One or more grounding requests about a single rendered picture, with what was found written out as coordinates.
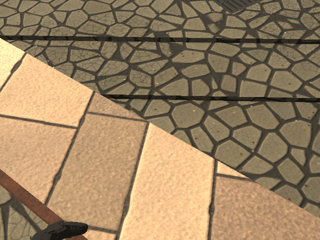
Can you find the left robot hand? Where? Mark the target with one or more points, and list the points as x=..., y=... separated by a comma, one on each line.
x=61, y=230

